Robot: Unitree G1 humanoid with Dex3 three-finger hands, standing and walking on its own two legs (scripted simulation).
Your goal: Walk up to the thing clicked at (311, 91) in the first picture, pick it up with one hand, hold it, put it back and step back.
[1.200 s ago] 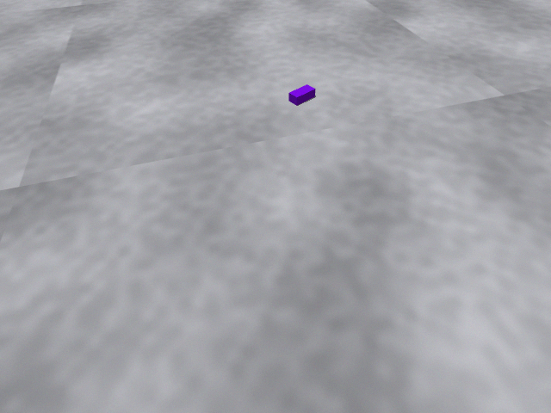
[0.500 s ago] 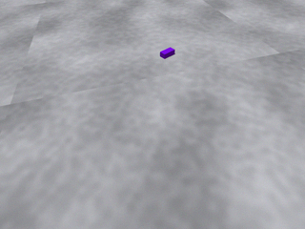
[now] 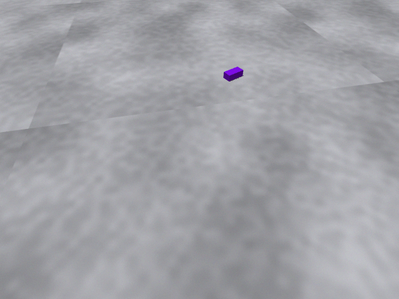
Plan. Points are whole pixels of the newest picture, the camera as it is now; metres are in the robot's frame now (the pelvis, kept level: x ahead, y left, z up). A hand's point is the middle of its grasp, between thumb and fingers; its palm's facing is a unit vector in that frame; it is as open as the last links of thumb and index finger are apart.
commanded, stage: walk up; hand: left
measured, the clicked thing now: (233, 73) +2.21 -0.28 -0.75
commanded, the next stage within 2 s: none
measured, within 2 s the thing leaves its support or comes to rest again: neither
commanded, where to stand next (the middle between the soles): +2.01 -0.75 m, yaw +36 degrees
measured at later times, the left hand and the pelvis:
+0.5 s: hand (73, 277) +0.22 +0.33 -0.15, palm faces +0.20 -0.95 -0.23, open 7.4 cm; pelvis +0.18 +0.03 +0.00, yaw +13 degrees
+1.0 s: hand (125, 199) +0.43 +0.25 -0.15, palm faces +0.40 -0.86 -0.32, open 7.4 cm; pelvis +0.50 -0.03 -0.01, yaw +23 degrees
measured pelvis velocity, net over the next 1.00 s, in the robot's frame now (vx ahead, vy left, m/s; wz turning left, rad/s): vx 0.50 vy -0.03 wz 0.40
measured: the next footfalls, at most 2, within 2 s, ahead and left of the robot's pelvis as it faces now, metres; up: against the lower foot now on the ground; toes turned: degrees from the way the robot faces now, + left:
left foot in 0.20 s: +0.16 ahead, +0.16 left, +0.00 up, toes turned +15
right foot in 0.70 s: +0.53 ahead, -0.13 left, +0.00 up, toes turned +13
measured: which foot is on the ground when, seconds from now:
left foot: up 0.00-0.18, down 0.20-0.72, up 0.74-1.00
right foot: down 0.00-0.18, up 0.20-0.68, down 0.70-1.00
